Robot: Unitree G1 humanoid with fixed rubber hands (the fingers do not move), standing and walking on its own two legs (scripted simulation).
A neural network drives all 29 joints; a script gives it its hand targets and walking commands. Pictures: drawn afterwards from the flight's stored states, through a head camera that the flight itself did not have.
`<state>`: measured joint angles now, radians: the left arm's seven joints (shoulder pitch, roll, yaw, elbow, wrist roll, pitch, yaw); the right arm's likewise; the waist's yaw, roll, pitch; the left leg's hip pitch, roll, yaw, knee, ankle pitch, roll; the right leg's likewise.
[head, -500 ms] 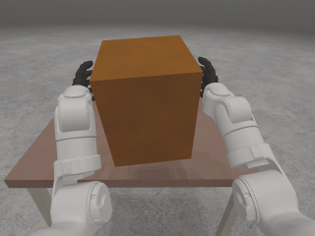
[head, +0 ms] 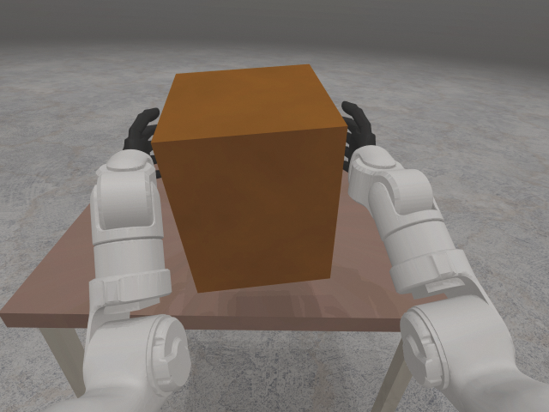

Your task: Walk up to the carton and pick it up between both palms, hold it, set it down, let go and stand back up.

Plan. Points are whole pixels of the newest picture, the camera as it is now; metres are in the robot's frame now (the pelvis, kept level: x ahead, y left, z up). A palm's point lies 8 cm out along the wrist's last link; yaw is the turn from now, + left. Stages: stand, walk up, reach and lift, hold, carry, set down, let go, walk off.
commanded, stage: hold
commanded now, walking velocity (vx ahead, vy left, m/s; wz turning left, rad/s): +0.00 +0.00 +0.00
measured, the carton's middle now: (254, 177) +0.40 +0.01 +0.24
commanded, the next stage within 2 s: none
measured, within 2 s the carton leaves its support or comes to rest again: neither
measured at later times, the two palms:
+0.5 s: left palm (134, 163) +0.36 +0.17 +0.29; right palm (357, 153) +0.36 -0.12 +0.30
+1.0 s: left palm (136, 159) +0.36 +0.16 +0.29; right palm (357, 152) +0.37 -0.13 +0.29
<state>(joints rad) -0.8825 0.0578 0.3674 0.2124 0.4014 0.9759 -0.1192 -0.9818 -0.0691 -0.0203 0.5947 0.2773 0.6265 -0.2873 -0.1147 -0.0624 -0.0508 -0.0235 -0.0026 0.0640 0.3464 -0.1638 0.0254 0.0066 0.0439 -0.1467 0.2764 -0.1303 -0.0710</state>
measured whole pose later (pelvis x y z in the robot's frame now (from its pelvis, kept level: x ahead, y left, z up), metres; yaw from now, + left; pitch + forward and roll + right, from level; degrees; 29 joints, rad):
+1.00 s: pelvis -0.01 +0.00 +0.00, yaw -1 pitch -9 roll +0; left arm -0.93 0.02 0.37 0.22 0.42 0.97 -0.07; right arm -1.02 -0.10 -0.05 0.65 0.25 0.58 -0.23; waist -0.07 -0.06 -0.03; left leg -0.02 -0.01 0.08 0.32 -0.14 0.03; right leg -0.02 0.03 -0.13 0.30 -0.13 -0.06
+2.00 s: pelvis +0.00 -0.01 +0.00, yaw +0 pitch -9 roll +0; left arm -0.93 0.05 0.39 0.23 0.42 0.97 -0.11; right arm -0.99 -0.06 -0.02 0.62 0.24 0.58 -0.26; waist -0.09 -0.05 -0.03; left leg -0.01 -0.01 0.06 0.32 -0.16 0.02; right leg 0.01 0.04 -0.14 0.28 -0.14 -0.07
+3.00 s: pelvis +0.01 +0.00 +0.00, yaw +1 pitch -11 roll +0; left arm -0.88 0.04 0.39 0.14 0.43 0.98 -0.13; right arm -0.94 -0.07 0.02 0.54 0.29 0.60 -0.31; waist -0.11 -0.04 0.00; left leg 0.02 -0.02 0.05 0.33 -0.17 0.03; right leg 0.04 0.03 -0.15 0.29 -0.15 -0.06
